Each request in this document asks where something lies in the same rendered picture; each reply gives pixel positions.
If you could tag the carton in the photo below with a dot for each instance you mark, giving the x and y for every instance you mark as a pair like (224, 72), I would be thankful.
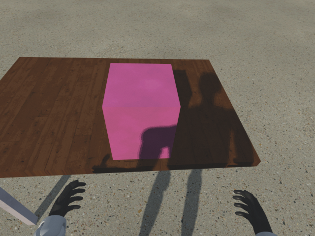
(141, 109)

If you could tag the robot left hand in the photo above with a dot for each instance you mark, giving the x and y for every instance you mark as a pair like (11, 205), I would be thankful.
(60, 206)

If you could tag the table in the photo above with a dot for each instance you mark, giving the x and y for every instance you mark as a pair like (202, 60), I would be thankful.
(52, 122)

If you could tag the robot right hand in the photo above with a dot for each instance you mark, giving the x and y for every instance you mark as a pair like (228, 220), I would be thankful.
(255, 215)

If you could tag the left robot forearm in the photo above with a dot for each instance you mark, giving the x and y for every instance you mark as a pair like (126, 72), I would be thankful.
(54, 225)

